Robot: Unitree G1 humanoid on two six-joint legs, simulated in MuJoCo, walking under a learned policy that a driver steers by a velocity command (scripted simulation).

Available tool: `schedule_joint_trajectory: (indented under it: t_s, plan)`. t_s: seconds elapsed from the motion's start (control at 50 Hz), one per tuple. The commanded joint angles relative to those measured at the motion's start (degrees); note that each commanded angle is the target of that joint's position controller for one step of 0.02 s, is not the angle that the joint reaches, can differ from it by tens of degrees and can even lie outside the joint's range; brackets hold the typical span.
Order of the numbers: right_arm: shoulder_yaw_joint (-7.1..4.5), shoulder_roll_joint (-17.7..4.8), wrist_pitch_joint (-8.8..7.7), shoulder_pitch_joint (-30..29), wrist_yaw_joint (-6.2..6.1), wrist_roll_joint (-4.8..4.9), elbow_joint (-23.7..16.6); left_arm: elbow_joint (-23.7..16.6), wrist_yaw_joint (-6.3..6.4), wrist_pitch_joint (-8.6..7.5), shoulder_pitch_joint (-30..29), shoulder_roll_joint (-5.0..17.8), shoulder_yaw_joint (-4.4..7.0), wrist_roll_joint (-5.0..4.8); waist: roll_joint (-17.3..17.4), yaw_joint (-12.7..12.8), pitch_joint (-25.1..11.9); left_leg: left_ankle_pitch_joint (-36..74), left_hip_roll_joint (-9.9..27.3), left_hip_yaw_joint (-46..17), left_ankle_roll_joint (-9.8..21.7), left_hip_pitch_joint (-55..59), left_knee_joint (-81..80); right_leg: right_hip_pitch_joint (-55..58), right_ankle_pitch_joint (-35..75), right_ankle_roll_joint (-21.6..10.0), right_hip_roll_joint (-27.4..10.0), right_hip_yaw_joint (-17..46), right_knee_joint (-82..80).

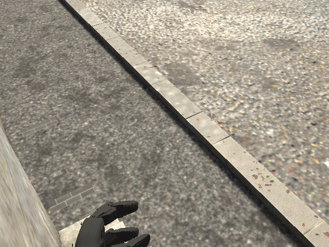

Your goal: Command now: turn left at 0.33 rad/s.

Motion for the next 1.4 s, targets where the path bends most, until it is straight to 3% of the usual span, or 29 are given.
schedule_joint_trajectory:
  t_s: [0.02, 0.06, 0.1, 0.14, 0.2, 0.22, 0.24, 0.26, 0.32, 0.34, 0.38, 0.44, 0.48, 0.52, 0.54, 0.56, 0.62, 0.66, 0.68, 0.7, 0.78, 0.84, 0.96, 1.0, 1.02, 1.1, 1.14, 1.22, 1.4]
  plan:
    - [-0.56, -0.4, 0.85, 10.8, -0.98, -0.08, 3.0, -4.3, 1.18, -0.94, -4.6, 0.3, 0.33, 0.77, 6.8, 6.1, 11.9, 61.6, -9.8, 6.0, -3.6, 1.3, 4.7, -6.3, 19.2, 1.7, 8.1, -15.4, -18.9]
    - [-1.20, -0.6, 0.51, 6.0, -2.20, -1.01, 0.4, -0.5, 1.62, -0.66, 3.5, 3.6, 1.81, 0.72, -3.6, 11.3, 9.9, 48.9, -13.0, 10.6, -6.7, -7.9, 8.6, 6.0, 46.4, -0.6, 5.2, -16.7, -21.9]
    - [-2.18, -4.9, 1.65, -6.1, -3.11, 1.99, -5.1, 1.0, 1.20, -1.28, 5.4, 0.2, 1.49, -3.42, -26.3, 13.4, 13.9, -35.7, -9.9, 6.5, -0.6, -27.9, 20.7, 8.3, 71.8, -4.9, -7.0, -0.8, -25.8]
    - [-0.38, 1.1, 3.59, -7.8, -4.04, 5.11, -5.6, -0.1, 0.04, -1.42, 2.0, 2.8, 2.66, -4.95, -21.3, 9.4, 18.5, -43.8, -6.2, 0.7, 2.2, -29.5, 16.7, -2.4, 60.1, -4.5, -12.3, 1.1, -26.3]
    - [-1.10, 1.2, 5.14, 29.6, 0.10, -3.07, 6.2, -4.5, -2.23, -2.82, -22.4, 5.3, 3.77, -5.52, -10.1, -12.4, 4.3, 7.5, -6.3, 2.2, 6.3, 8.3, 10.3, -11.3, 36.9, 5.1, 2.3, -12.7, 3.0]
    - [-2.18, -2.5, 5.14, 32.4, -0.14, -4.64, 7.4, -3.9, -2.21, -2.70, -24.2, 2.9, 2.72, -3.82, 8.3, -13.1, 7.1, 30.3, -8.1, 4.0, 8.3, 19.0, 4.3, -22.0, 2.2, 9.4, 12.1, -15.9, 16.9]
    - [-2.33, -5.3, 5.41, 29.2, -0.53, -4.64, 6.1, -4.8, -1.58, -1.85, -24.8, -0.9, 1.57, -2.23, 15.5, -10.3, 7.9, 38.3, -7.0, -2.0, 9.5, 21.0, 7.9, -26.0, -8.5, 8.5, 14.5, -7.4, 24.6]
    - [-3.53, -12.9, 3.72, 16.3, -0.83, -3.11, 1.1, -6.9, 0.11, -1.43, -18.2, -7.6, 0.92, -5.31, 25.1, -3.1, 6.9, 26.5, 3.8, -25.7, 22.5, 19.1, 16.6, -33.0, -9.5, 7.2, 10.2, 11.0, 31.0]
    - [-0.68, -8.8, 4.46, -6.1, -2.62, -0.64, -11.0, -5.3, 0.51, -2.05, -11.4, 0.4, 1.92, -4.14, -4.8, 4.5, -1.0, 15.6, 9.6, -36.4, 25.0, 9.1, 19.4, -37.1, 3.9, 3.8, 2.4, 14.4, 31.6]
    - [-0.28, -7.7, 5.17, -8.4, -4.49, 1.18, -13.4, -3.9, 0.03, -1.99, -10.6, 7.0, 3.74, -1.91, -9.4, 3.0, -4.0, 1.0, 5.4, -31.4, 20.8, 8.2, 23.0, -37.1, 19.4, 1.9, 0.0, 16.7, 20.7]
    - [2.00, -2.0, 8.40, -18.6, -7.99, 4.16, -18.5, -6.2, -2.01, -1.62, -12.5, 5.5, 2.36, 1.36, -13.3, 7.7, 0.3, -27.5, -5.9, -21.3, 17.5, -19.5, 26.2, -17.2, 47.6, 1.6, 1.4, 11.0, -22.9]
    - [-0.27, -14.6, 9.13, -34.4, -7.60, -0.46, -26.6, -0.3, -2.03, -3.79, 1.2, 7.0, 3.55, 4.04, 6.8, 12.4, -1.8, -25.7, -4.9, -22.6, 18.0, -41.4, 26.1, 7.6, 58.2, 3.2, 6.6, 0.6, -15.2]
    - [-1.24, -10.6, 8.22, -37.5, -10.16, -0.13, -29.1, 0.8, -0.19, -4.88, 3.1, 17.5, 5.70, 0.84, 13.8, 10.3, 1.5, -59.1, -5.9, -32.7, 18.0, -44.0, 43.2, -0.7, 62.1, 2.0, -0.4, 16.3, -25.4]
    - [0.65, -2.7, 7.82, -33.5, -9.74, 2.15, -29.1, 5.6, -0.76, -5.58, 8.0, 18.1, 5.26, 2.11, -4.7, 10.1, 3.5, -65.3, -13.3, -25.3, 13.7, -55.3, 60.2, 5.3, 50.5, 0.9, -4.8, 19.6, -42.4]
    - [1.71, -0.9, 7.32, -25.8, -7.99, 2.92, -30.6, 7.5, -1.66, -5.16, 6.4, 25.0, 6.61, 1.12, -32.3, 4.6, 6.1, -67.6, -18.3, -11.2, 10.3, -62.8, 68.6, -3.6, 19.1, -8.2, -15.6, 38.7, -64.6]
    - [0.41, -6.0, 6.93, -25.7, -7.03, 1.55, -27.9, 6.2, -1.99, -5.09, -0.9, 22.4, 6.60, -0.42, -37.1, 2.8, 7.0, -62.9, -14.1, -9.8, 6.6, -61.3, 78.0, -7.2, 7.6, -14.2, -18.4, 45.3, -68.8]
    - [-1.24, -11.3, 8.43, -13.7, -4.80, -0.59, -21.1, 4.9, -1.29, -3.53, -17.8, 20.4, 5.89, -0.12, -24.4, -6.5, -1.2, -49.9, -7.2, -12.1, 7.8, -24.9, 75.5, -26.0, 33.6, -7.5, -16.5, 26.1, -44.7]
    - [-1.53, -10.6, 8.22, -8.1, -4.64, -1.01, -18.2, 2.3, -0.63, -3.57, -26.5, 17.1, 5.18, -0.53, -9.3, -11.6, -0.7, -52.0, -8.1, -17.2, 15.5, 0.5, 51.2, -41.3, 50.8, 4.9, -1.3, 3.1, -18.6]
    - [-1.60, -14.7, 6.71, -19.0, -5.64, 0.71, -20.0, 0.5, -0.90, -3.31, -18.2, 12.5, 3.94, 2.02, 14.6, -0.1, 4.1, -37.7, -5.4, -31.4, 19.2, -9.1, 38.6, -41.7, 22.6, 4.1, 2.4, 6.6, -4.1]
    - [-1.26, -15.4, 5.59, -26.4, -4.91, 0.66, -23.9, 1.9, -1.32, -3.57, -8.9, 17.5, 5.73, 1.90, 18.0, 5.5, 1.6, -22.8, -6.6, -31.2, 20.3, -7.9, 43.7, -43.0, 20.0, 3.1, 1.1, 12.8, -0.7]
    - [0.76, -11.0, 6.03, -32.1, -7.56, 1.33, -25.7, 2.4, -1.90, -2.24, -0.6, 18.7, 5.45, 3.72, -3.8, 10.5, 2.0, -33.8, -7.8, -34.3, 19.4, -23.6, 49.3, -32.2, 44.8, 2.9, 1.0, 10.7, -16.3]
    - [0.52, -9.4, 7.56, -33.2, -10.63, -0.27, -23.8, 3.3, -2.97, -4.70, 1.1, 18.1, 5.21, 2.60, -0.1, 10.9, 0.4, -46.5, -12.3, -27.5, 17.4, -32.0, 50.1, -13.8, 59.1, 0.4, 0.2, 9.6, -35.2]
    - [0.60, -5.1, 5.65, -41.3, -6.00, -3.06, -18.6, 19.4, -3.37, -3.97, 39.7, 21.1, 7.42, 0.81, -7.4, 29.3, 1.8, -71.5, -17.9, -2.7, 8.3, -49.4, 90.5, 23.4, 59.7, 2.2, -2.3, -1.4, -58.5]
    - [0.93, -1.9, 4.06, -33.2, -5.25, -1.77, -24.6, 17.0, -3.32, -6.41, 25.6, 21.2, 5.12, 0.37, -17.9, 8.9, 9.0, -80.5, -14.7, -2.8, 2.3, -68.6, 110.4, 19.1, 101.2, -10.2, -11.8, 26.7, -45.8]
    - [0.80, -2.6, 3.49, -32.9, -5.76, -0.92, -25.5, 15.5, -3.13, -6.35, 22.2, 21.7, 5.35, 1.56, -15.5, 8.1, 6.8, -77.6, -12.5, -3.9, 1.4, -64.6, 107.2, 14.0, 97.9, -14.3, -14.6, 29.4, -47.9]
    - [0.56, -7.1, 6.47, -36.0, -6.73, 1.95, -29.7, 6.2, 0.89, -2.90, 7.0, 29.7, 6.42, 5.87, -15.1, 6.2, 3.7, -53.8, -10.1, -13.1, 1.0, -48.1, 82.3, -9.0, 43.0, -25.2, -18.6, 51.2, -56.4]
    - [-0.68, -9.1, 7.50, -39.6, -7.34, -0.97, -28.5, 2.1, 2.74, -0.08, 8.3, 22.0, 4.43, 0.02, -9.9, 9.5, 7.5, -52.8, -13.4, -6.2, 1.6, -49.9, 78.1, -9.1, 20.5, -15.8, -7.0, 35.3, -53.6]
    - [2.23, -1.0, 8.73, -47.4, -6.61, -1.31, -32.6, 3.9, 4.68, 0.24, 25.0, 20.2, 4.36, -1.97, -13.1, 14.6, 4.6, -53.1, -14.4, -0.2, 2.3, -51.4, 80.7, 4.0, 53.9, -12.4, -2.5, 24.3, -48.3]
    - [1.20, -6.1, 5.62, -51.8, -5.83, -2.05, -35.9, -1.4, 3.36, -1.44, 26.4, 23.3, 6.05, -2.87, -11.9, 16.5, -1.7, -59.4, -11.4, -6.1, 2.1, -57.3, 72.8, 22.8, 73.1, -14.0, -4.7, 33.2, -42.3]
Keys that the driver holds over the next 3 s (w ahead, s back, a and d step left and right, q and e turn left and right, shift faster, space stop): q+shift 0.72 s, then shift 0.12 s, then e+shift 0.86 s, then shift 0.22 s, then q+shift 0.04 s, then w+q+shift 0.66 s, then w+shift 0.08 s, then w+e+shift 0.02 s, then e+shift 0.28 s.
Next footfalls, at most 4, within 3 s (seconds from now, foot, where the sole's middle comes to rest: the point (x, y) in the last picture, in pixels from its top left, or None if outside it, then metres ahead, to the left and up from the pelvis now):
0.22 left None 0.03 0.11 -0.87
0.50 right None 0.24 -0.20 -0.88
0.66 left None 0.05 0.02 -0.87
0.96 right None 0.31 -0.15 -1.08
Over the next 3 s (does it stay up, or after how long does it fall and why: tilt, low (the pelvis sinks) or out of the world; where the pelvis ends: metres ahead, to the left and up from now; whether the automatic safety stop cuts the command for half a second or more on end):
stays up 0.89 0.30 -1.00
